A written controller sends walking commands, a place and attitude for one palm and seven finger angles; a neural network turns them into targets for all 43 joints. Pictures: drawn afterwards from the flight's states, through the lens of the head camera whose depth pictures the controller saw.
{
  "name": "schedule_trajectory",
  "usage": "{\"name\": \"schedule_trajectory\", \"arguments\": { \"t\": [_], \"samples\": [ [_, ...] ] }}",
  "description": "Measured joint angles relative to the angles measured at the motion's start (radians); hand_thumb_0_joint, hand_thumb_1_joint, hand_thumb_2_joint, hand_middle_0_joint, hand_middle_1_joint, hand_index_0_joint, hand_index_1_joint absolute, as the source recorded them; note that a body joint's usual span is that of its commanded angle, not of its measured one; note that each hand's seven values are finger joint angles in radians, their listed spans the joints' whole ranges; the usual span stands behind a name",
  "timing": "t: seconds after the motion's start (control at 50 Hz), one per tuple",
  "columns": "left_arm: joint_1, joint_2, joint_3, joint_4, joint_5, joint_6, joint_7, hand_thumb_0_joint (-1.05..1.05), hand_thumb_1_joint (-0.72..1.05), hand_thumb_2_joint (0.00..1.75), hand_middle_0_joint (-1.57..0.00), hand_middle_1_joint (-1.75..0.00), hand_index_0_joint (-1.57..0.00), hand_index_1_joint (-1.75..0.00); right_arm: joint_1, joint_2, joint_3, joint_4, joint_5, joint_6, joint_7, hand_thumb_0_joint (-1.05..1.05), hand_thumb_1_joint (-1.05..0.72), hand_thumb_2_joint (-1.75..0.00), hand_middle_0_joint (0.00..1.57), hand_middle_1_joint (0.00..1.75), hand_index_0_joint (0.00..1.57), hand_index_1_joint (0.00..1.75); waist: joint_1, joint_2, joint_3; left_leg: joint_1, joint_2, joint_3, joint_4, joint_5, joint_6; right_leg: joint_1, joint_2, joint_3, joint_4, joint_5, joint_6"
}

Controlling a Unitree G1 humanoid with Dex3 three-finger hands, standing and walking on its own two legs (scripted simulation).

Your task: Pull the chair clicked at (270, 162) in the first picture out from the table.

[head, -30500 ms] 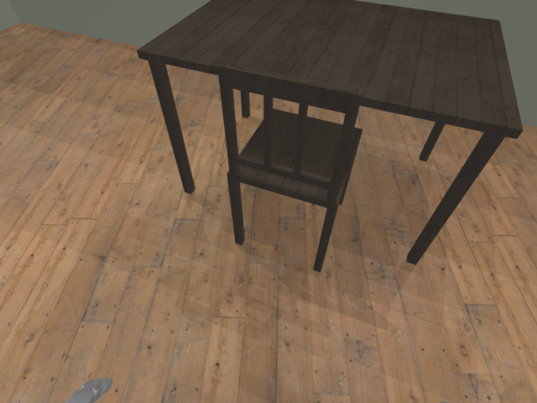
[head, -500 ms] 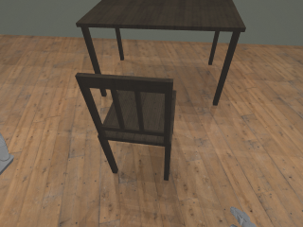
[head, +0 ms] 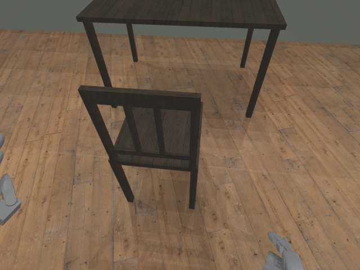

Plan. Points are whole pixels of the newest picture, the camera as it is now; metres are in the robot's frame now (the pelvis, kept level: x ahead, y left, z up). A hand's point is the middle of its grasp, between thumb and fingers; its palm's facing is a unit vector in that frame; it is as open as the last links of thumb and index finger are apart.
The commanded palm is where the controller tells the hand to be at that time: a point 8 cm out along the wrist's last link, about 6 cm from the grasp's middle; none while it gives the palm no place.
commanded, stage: stop stepping back and stand still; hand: left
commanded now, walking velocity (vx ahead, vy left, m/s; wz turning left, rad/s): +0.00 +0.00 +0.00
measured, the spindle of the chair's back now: (133, 129) +0.59 +0.20 -0.12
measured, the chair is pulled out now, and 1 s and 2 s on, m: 0.61 0.61 0.61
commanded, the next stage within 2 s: let the arm hang, fingers relaxed in 0.30 s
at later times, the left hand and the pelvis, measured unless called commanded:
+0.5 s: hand (59, 225) +0.20 +0.26 +0.02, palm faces +0.22 -0.85 -0.49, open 7.4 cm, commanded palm none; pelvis +0.00 +0.00 +0.00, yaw +1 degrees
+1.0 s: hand out of the picture -0.02 +0.18 -0.16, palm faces +0.01 -0.96 -0.27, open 7.3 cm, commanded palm none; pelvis -0.01 -0.02 +0.00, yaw +1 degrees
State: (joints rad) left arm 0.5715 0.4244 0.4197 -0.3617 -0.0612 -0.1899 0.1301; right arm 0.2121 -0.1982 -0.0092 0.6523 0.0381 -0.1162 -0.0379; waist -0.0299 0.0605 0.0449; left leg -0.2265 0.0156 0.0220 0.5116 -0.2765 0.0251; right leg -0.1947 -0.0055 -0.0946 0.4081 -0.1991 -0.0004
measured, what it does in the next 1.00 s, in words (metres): stands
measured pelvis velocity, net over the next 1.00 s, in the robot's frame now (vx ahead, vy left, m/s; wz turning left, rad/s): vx -0.01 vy -0.02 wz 0.02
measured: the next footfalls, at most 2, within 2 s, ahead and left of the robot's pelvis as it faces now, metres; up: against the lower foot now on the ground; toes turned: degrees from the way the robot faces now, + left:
none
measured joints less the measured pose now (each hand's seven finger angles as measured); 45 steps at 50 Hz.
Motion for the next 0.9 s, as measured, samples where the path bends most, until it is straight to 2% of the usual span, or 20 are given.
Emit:
{"name": "schedule_trajectory", "arguments": {
  "t": [0.08,0.16,0.24,0.3,0.4,0.42,0.44,0.48,0.54,0.58,0.64,0.68,0.74,0.9],
  "samples": [
    [0.035,-0.051,-0.063,-0.070,0.006,0.021,0.003,0.02,0.89,0.90,-0.21,-0.30,-0.21,-0.30,0.026,-0.008,-0.009,0.009,-0.006,0.005,-0.015,0.01,-0.90,-0.90,0.20,0.30,0.20,0.30,0.011,-0.049,0.009,0.025,-0.008,0.000,-0.024,0.003,-0.005,0.008,-0.008,0.001,0.016,-0.025,-0.004],
    [0.030,-0.019,-0.053,-0.167,0.019,-0.002,0.015,0.02,0.88,0.90,-0.22,-0.30,-0.21,-0.30,0.035,-0.017,-0.019,-0.002,-0.010,-0.004,-0.030,0.01,-0.90,-0.90,0.20,0.30,0.20,0.30,0.024,-0.081,0.027,0.037,-0.010,-0.005,-0.040,0.008,-0.008,0.016,-0.010,-0.005,0.014,-0.029,-0.005],
    [0.005,0.040,0.023,-0.188,0.015,-0.042,0.028,0.02,0.88,0.90,-0.22,-0.30,-0.21,-0.30,0.011,-0.025,-0.028,-0.021,-0.008,-0.007,-0.029,0.01,-0.90,-0.90,0.20,0.30,0.20,0.30,0.017,-0.068,0.033,0.037,-0.007,-0.008,-0.043,0.010,-0.012,0.021,-0.007,-0.008,0.001,-0.022,-0.006],
    [0.007,0.056,0.057,-0.147,0.006,-0.056,0.030,0.01,0.89,0.90,-0.21,-0.30,-0.21,-0.30,-0.011,-0.024,-0.028,-0.030,-0.002,0.000,-0.023,0.01,-0.90,-0.90,0.20,0.30,0.20,0.30,0.003,-0.047,0.019,0.037,-0.007,-0.004,-0.051,0.013,-0.011,0.020,-0.005,-0.004,-0.009,-0.016,-0.005],
    [0.029,0.017,0.020,-0.064,0.000,-0.032,0.022,0.01,0.89,0.90,-0.21,-0.30,-0.21,-0.30,-0.024,-0.016,-0.021,-0.033,0.002,0.011,-0.019,0.01,-0.90,-0.90,0.20,0.30,0.20,0.30,-0.004,-0.024,-0.003,0.041,-0.009,0.003,-0.069,0.020,-0.009,0.018,-0.007,0.003,-0.019,-0.011,-0.002],
    [0.007,0.012,-0.016,-0.007,0.017,-0.043,0.013,0.01,0.89,0.90,-0.21,-0.30,-0.21,-0.30,-0.024,-0.018,-0.027,-0.014,0.003,-0.012,-0.002,0.01,-0.90,-0.90,0.20,0.30,0.20,0.30,0.000,-0.020,-0.011,0.028,-0.012,0.000,-0.061,0.020,-0.009,0.004,-0.011,0.001,-0.004,-0.015,-0.002],
    [-0.040,0.002,-0.066,0.082,0.040,-0.028,-0.012,0.01,0.89,0.90,-0.21,-0.30,-0.20,-0.30,-0.026,-0.025,-0.032,0.012,-0.007,-0.022,0.018,0.01,-0.90,-0.90,0.20,0.30,0.20,0.30,0.008,-0.014,-0.023,0.008,-0.019,-0.003,-0.046,0.018,-0.007,-0.020,-0.019,-0.004,0.024,-0.026,-0.002],
    [-0.142,-0.049,-0.166,0.300,0.071,0.062,-0.057,0.00,0.90,0.90,-0.20,-0.30,-0.20,-0.30,-0.038,-0.041,-0.028,0.061,-0.025,0.009,0.043,0.01,-0.90,-0.90,0.20,0.30,0.20,0.30,0.020,-0.001,-0.042,-0.028,-0.031,-0.009,-0.013,0.010,-0.003,-0.063,-0.035,-0.008,0.080,-0.051,0.000],
    [-0.245,-0.152,-0.283,0.651,0.087,0.184,-0.089,0.00,0.90,0.90,-0.20,-0.30,-0.19,-0.30,-0.049,-0.039,-0.010,0.114,-0.048,0.067,0.053,0.01,-0.90,-0.90,0.20,0.30,0.20,0.30,0.020,0.006,-0.047,-0.059,-0.037,-0.010,0.030,-0.005,-0.001,-0.098,-0.043,-0.009,0.135,-0.075,0.000],
    [-0.268,-0.206,-0.349,0.836,0.092,0.229,-0.104,0.01,0.91,0.90,-0.19,-0.30,-0.19,-0.30,-0.042,-0.018,0.006,0.138,-0.054,0.094,0.054,0.01,-0.90,-0.90,0.20,0.30,0.20,0.30,0.013,-0.015,-0.031,-0.058,-0.037,-0.010,0.044,-0.011,-0.003,-0.101,-0.045,-0.008,0.157,-0.085,-0.007],
    [-0.263,-0.269,-0.429,1.031,0.088,0.258,-0.121,0.01,0.91,0.90,-0.20,-0.30,-0.19,-0.30,-0.010,0.018,0.031,0.178,-0.057,0.116,0.052,0.01,-0.90,-0.90,0.20,0.30,0.20,0.30,0.006,-0.070,0.000,-0.039,-0.034,-0.013,0.043,-0.009,-0.010,-0.085,-0.042,-0.011,0.164,-0.089,-0.014],
    [-0.269,-0.286,-0.402,1.092,0.060,0.237,-0.096,-0.02,0.97,0.90,-0.20,-0.30,-0.20,-0.30,0.020,0.037,0.038,0.212,-0.056,0.121,0.045,0.01,-0.91,-0.90,0.20,0.30,0.20,0.30,0.016,-0.097,0.016,-0.033,-0.025,-0.026,0.035,-0.001,-0.016,-0.069,-0.032,-0.024,0.142,-0.077,-0.018],
    [-0.285,-0.250,-0.408,1.160,0.069,0.222,-0.098,-0.05,1.02,0.90,-0.21,-0.30,-0.21,-0.30,0.047,0.028,0.025,0.257,-0.056,0.129,0.030,0.00,-0.93,-0.90,0.20,0.30,0.20,0.30,0.034,-0.104,0.032,-0.023,-0.012,-0.036,0.015,0.017,-0.024,-0.045,-0.017,-0.035,0.096,-0.048,-0.027],
    [-0.253,-0.211,-0.424,1.319,0.075,0.221,-0.109,-0.02,0.96,0.90,-0.20,-0.30,-0.20,-0.30,0.106,-0.012,0.004,0.322,-0.057,0.139,0.025,0.00,-0.92,-0.90,0.20,0.30,0.19,0.30,0.027,-0.044,0.020,-0.006,-0.005,-0.026,-0.029,0.043,-0.025,-0.028,-0.006,-0.026,0.041,-0.011,-0.030]
  ]
}}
